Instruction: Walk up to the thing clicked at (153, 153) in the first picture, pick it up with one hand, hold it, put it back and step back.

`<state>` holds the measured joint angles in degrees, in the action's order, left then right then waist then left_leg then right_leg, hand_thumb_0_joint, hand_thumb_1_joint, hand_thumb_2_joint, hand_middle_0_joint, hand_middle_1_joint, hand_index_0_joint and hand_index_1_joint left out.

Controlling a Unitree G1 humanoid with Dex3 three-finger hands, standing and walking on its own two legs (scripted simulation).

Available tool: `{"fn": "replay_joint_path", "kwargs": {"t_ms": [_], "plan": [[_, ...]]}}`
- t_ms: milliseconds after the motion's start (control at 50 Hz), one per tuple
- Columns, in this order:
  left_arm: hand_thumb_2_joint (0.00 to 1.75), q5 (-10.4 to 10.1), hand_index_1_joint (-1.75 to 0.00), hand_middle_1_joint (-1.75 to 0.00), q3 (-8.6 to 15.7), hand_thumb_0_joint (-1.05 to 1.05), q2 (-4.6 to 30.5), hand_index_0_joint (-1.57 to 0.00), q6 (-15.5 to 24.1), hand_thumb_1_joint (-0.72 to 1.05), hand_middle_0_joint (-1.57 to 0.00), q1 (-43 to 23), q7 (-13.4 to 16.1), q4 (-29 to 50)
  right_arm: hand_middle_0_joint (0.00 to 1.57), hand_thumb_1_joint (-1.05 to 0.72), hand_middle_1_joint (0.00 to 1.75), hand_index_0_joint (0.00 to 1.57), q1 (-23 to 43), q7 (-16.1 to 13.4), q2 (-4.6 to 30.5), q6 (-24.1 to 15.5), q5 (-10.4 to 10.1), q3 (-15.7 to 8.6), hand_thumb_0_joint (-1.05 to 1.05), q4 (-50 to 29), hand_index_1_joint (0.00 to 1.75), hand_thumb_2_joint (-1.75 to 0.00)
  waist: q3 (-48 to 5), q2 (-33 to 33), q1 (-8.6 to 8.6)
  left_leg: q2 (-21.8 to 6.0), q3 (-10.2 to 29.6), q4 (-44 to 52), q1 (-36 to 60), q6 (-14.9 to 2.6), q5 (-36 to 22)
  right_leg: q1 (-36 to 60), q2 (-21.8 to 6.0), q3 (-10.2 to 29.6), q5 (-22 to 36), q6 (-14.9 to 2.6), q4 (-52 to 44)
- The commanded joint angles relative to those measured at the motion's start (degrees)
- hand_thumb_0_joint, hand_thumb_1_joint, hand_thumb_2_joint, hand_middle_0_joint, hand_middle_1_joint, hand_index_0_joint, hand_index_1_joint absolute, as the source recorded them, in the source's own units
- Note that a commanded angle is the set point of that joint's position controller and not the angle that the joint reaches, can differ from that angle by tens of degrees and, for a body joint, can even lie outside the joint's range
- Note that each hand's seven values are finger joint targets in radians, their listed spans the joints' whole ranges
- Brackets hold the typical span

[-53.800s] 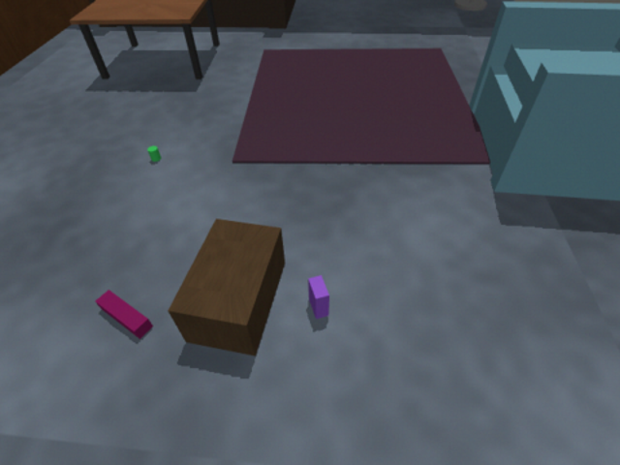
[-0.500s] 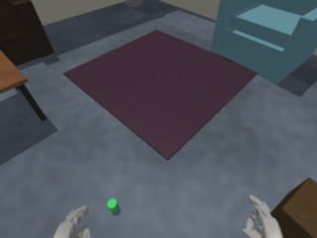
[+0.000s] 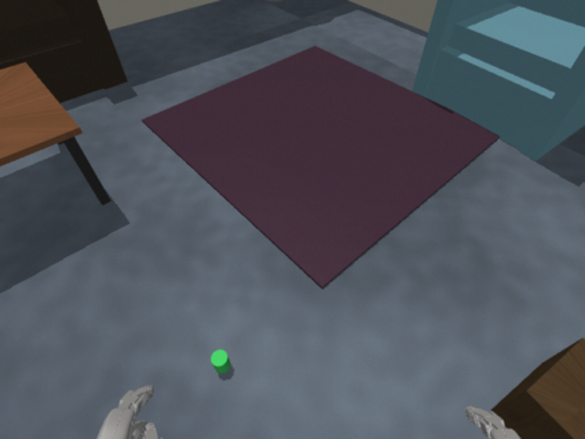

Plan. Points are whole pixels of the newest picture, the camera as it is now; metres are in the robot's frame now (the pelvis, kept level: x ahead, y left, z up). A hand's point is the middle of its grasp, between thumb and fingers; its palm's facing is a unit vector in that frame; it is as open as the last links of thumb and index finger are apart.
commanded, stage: stand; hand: left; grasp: from above
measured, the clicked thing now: (220, 361) +0.45 +0.27 -0.71
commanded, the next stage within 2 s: none
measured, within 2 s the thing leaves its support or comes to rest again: neither
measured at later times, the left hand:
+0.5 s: hand out of the picture +0.02 +0.24 -0.13, palm faces +0.05 -0.95 -0.32, open 7.4 cm
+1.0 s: hand out of the picture +0.05 +0.23 -0.12, palm faces +0.04 -0.94 -0.33, open 7.4 cm
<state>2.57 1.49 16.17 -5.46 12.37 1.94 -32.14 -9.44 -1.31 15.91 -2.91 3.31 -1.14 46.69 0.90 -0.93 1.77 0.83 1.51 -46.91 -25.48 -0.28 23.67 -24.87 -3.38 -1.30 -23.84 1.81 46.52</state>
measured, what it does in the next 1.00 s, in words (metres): stands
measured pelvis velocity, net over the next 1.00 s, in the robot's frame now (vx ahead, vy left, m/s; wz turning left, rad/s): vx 0.00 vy -0.01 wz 0.02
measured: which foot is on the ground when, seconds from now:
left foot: down 0.00-1.00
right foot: down 0.00-1.00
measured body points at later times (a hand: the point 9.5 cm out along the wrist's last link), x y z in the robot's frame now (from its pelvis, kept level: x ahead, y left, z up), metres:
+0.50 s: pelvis -0.01 +0.01 +0.04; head -0.01 +0.01 +0.49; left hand +0.02 +0.29 -0.11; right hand +0.07 -0.26 -0.10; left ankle +0.01 +0.12 -0.70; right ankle +0.00 -0.14 -0.70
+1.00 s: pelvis +0.00 -0.01 +0.04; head +0.00 -0.01 +0.49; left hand +0.04 +0.28 -0.10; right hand +0.06 -0.30 -0.10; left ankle +0.01 +0.12 -0.70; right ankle +0.00 -0.14 -0.70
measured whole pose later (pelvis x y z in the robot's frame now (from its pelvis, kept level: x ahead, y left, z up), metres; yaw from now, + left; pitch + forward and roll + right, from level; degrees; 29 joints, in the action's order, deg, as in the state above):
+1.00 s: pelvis +0.00 -0.01 +0.04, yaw +1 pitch -4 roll +0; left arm 1.3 1.7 16.8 0.3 7.9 1.0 -66.2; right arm -8.7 -0.9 17.8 0.2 1.2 -1.0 64.5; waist 3.8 0.9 0.8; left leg -0.1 3.0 -20.7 -6.5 0.8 10.6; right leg -5.2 -2.3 -3.4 -10.9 1.2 19.9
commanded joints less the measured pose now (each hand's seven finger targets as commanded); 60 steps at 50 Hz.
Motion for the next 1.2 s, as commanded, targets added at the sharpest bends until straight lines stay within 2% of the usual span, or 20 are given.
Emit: {"fn": "replay_joint_path", "kwargs": {"t_ms": [0,100,120,200,280,360,380,460,560,600,640,680,720,780,840,860,880,920,1160,1180], "plan": [[0.90,0.16,-0.30,-0.30,3.90,0.00,8.07,-0.20,4.50,0.90,-0.20,-2.40,0.89,-3.38,0.20,-0.90,0.30,0.20,1.24,0.01,8.82,-0.92,-0.13,-3.87,0.00,-1.62,0.30,-0.90,-6.77,1.37,-0.30,-3.08,4.68,11.90,7.62,-3.33,-15.44,7.30,-2.23,3.93,12.01,-3.50,-11.23],[0.90,0.02,-0.30,-0.30,3.66,0.00,8.28,-0.20,5.59,0.90,-0.20,-2.87,0.62,-11.94,0.20,-0.90,0.30,0.20,1.79,-0.17,9.40,0.19,-0.36,-3.81,0.00,2.26,0.30,-0.90,-2.78,2.86,-0.43,-4.21,6.67,19.32,7.97,-3.01,-12.10,11.27,-1.81,2.78,10.96,-2.92,-16.47],[0.90,-0.12,-0.30,-0.30,3.53,0.00,8.08,-0.20,5.81,0.90,-0.20,-2.09,0.61,-13.61,0.20,-0.90,0.30,0.20,2.10,-0.25,9.46,0.25,-0.54,-3.75,0.00,3.15,0.30,-0.90,-3.11,2.65,-0.06,-4.55,6.69,19.21,9.95,-2.93,-15.06,12.24,-2.20,2.66,13.06,-2.92,-17.39],[0.90,-0.58,-0.30,-0.30,3.33,0.00,9.26,-0.20,6.10,0.90,-0.20,-2.67,0.69,-18.67,0.20,-0.90,0.30,0.20,1.12,-0.64,10.27,0.79,-1.07,-3.81,0.00,6.59,0.30,-0.90,-3.00,1.97,-0.84,-4.87,6.41,22.13,13.70,-2.26,-19.22,15.24,-2.75,2.59,16.02,-2.73,-20.76],[0.90,-0.70,-0.30,-0.30,2.86,0.00,9.25,-0.20,5.85,0.90,-0.20,-2.64,0.68,-22.89,0.20,-0.90,0.30,0.20,2.03,-0.75,10.76,1.41,-1.28,-3.70,0.00,8.97,0.30,-0.90,-0.01,3.22,-0.50,-5.45,7.48,27.16,12.53,-2.01,-12.15,17.48,-2.57,1.80,12.32,-2.10,-23.42],[0.90,-0.59,-0.30,-0.30,2.62,0.00,9.75,-0.20,6.00,0.90,-0.20,-2.09,0.52,-26.15,0.20,-0.90,0.30,0.20,1.85,-0.70,10.85,1.47,-1.57,-3.58,0.00,10.80,0.30,-0.90,0.51,2.66,-0.55,-5.50,7.35,28.99,13.96,-1.63,-13.31,18.63,-3.04,1.84,13.57,-1.98,-25.24],[0.90,-0.55,-0.30,-0.30,2.62,0.00,10.16,-0.20,5.96,0.90,-0.20,-2.26,0.51,-26.71,0.20,-0.90,0.30,0.20,1.68,-0.65,10.97,1.52,-1.69,-3.55,0.00,11.22,0.30,-0.90,1.83,2.90,-0.72,-5.58,7.59,29.88,13.99,-1.52,-11.05,17.58,-2.79,1.79,12.49,-1.86,-25.69],[0.90,-0.69,-0.30,-0.30,2.63,0.00,10.46,-0.20,6.08,0.90,-0.20,-3.29,0.50,-28.13,0.20,-0.90,0.30,0.20,1.86,-0.64,10.98,1.70,-1.66,-3.37,0.00,12.26,0.30,-0.90,0.93,2.45,-0.73,-5.78,7.35,30.66,14.22,-1.54,-11.83,19.50,-3.43,2.13,13.64,-1.94,-26.61],[0.90,-0.60,-0.30,-0.30,2.39,0.00,10.83,-0.20,6.18,0.90,-0.20,-2.90,0.40,-29.69,0.20,-0.90,0.30,0.20,1.98,-0.23,10.91,2.22,-1.74,-3.15,0.00,13.19,0.30,-0.90,3.57,1.53,-0.75,-5.38,7.00,30.95,13.36,-1.18,-7.93,17.95,-3.10,2.30,8.84,-1.69,-29.08],[0.90,-0.67,-0.30,-0.30,2.42,0.00,11.18,-0.20,6.31,0.90,-0.20,-3.21,0.38,-30.00,0.20,-0.90,0.30,0.20,1.76,-0.23,10.91,2.26,-1.77,-3.18,0.00,13.32,0.30,-0.90,2.36,0.37,-1.01,-5.20,6.37,30.19,14.79,-1.22,-10.07,17.93,-3.62,3.00,8.81,-1.89,-29.81],[0.90,-0.70,-0.30,-0.30,2.38,0.00,11.44,-0.20,6.32,0.90,-0.20,-3.41,0.29,-30.29,0.20,-0.90,0.30,0.20,1.89,-0.16,10.87,2.34,-1.84,-2.96,0.00,13.55,0.30,-0.90,3.58,0.81,-0.92,-5.17,6.54,30.45,13.78,-1.12,-8.83,17.56,-3.41,2.94,7.51,-1.85,-30.22],[0.90,-0.82,-0.30,-0.30,2.37,0.00,11.53,-0.20,6.58,0.90,-0.20,-3.87,0.30,-30.21,0.20,-0.90,0.30,0.20,1.66,-0.14,10.97,2.02,-1.83,-2.78,0.00,13.62,0.30,-0.90,1.69,1.01,-1.20,-5.53,6.08,29.81,15.67,-1.26,-13.28,18.37,-4.06,3.38,11.66,-2.05,-30.10],[0.90,-1.03,-0.30,-0.30,2.43,0.00,11.75,-0.20,6.72,0.90,-0.20,-4.58,0.20,-30.13,0.20,-0.90,0.30,0.20,1.30,-0.18,11.24,1.85,-1.89,-2.50,0.00,14.06,0.30,-0.90,1.38,1.91,-1.36,-5.59,5.88,29.84,15.74,-1.17,-14.81,19.51,-4.11,3.49,13.89,-2.02,-29.93],[0.90,-1.07,-0.30,-0.30,2.37,0.00,11.80,-0.20,6.69,0.90,-0.20,-4.77,0.25,-30.51,0.20,-0.90,0.30,0.20,2.53,-0.22,11.73,1.88,-1.92,-2.39,0.00,14.00,0.30,-0.90,1.03,1.05,-0.88,-5.96,5.93,29.62,16.14,-1.26,-16.99,19.81,-4.09,3.06,13.97,-2.03,-30.12],[0.90,-1.16,-0.30,-0.30,2.42,0.00,12.34,-0.20,6.61,0.90,-0.20,-5.36,0.13,-30.80,0.20,-0.90,0.30,0.20,2.02,-0.22,11.86,2.07,-1.98,-2.16,0.00,14.44,0.30,-0.90,1.82,1.20,-1.30,-5.82,5.62,30.05,15.68,-1.06,-14.82,19.36,-3.93,3.35,12.30,-1.89,-30.73],[0.90,-1.19,-0.30,-0.30,2.40,0.00,12.20,-0.20,6.70,0.90,-0.20,-5.17,0.12,-30.76,0.20,-0.90,0.30,0.20,2.47,-0.16,11.91,1.93,-2.02,-2.08,0.00,14.37,0.30,-0.90,0.58,1.41,-0.98,-6.13,5.69,29.59,16.44,-1.22,-17.57,20.47,-4.28,3.24,14.86,-2.07,-30.51],[0.90,-1.25,-0.30,-0.30,2.37,0.00,12.28,-0.20,6.68,0.90,-0.20,-5.29,0.10,-30.95,0.20,-0.90,0.30,0.20,2.40,-0.15,11.48,2.01,-2.10,-1.91,0.00,14.56,0.30,-0.90,1.54,0.62,-1.02,-5.90,5.70,29.79,15.67,-0.96,-16.47,20.05,-4.04,3.12,12.98,-1.92,-30.93],[0.90,-1.37,-0.30,-0.30,2.48,0.00,12.34,-0.20,6.79,0.90,-0.20,-5.85,0.08,-30.96,0.20,-0.90,0.30,0.20,2.37,-0.22,12.02,1.84,-2.12,-1.85,0.00,14.70,0.30,-0.90,-0.12,1.69,-1.03,-6.30,5.61,29.47,16.60,-1.13,-19.44,21.51,-4.42,3.31,17.11,-2.10,-30.39],[0.90,-1.46,-0.30,-0.30,2.36,0.00,12.51,-0.20,6.59,0.90,-0.20,-7.50,-0.40,-31.14,0.20,-0.90,0.30,0.20,3.40,-0.31,12.85,1.47,-2.23,-1.40,0.00,15.18,0.30,-0.90,0.07,0.28,-1.11,-6.96,5.44,30.55,17.77,-0.64,-21.20,20.73,-3.95,2.70,17.39,-1.98,-30.63],[0.90,-1.44,-0.30,-0.30,2.33,0.00,12.36,-0.20,6.73,0.90,-0.20,-7.59,-0.40,-30.98,0.20,-0.90,0.30,0.20,3.77,-0.28,13.22,1.44,-2.22,-1.46,0.00,15.08,0.30,-0.90,-1.00,0.90,-1.12,-7.09,5.20,30.06,18.56,-0.80,-22.33,21.06,-4.21,2.95,19.09,-2.03,-30.67]]}}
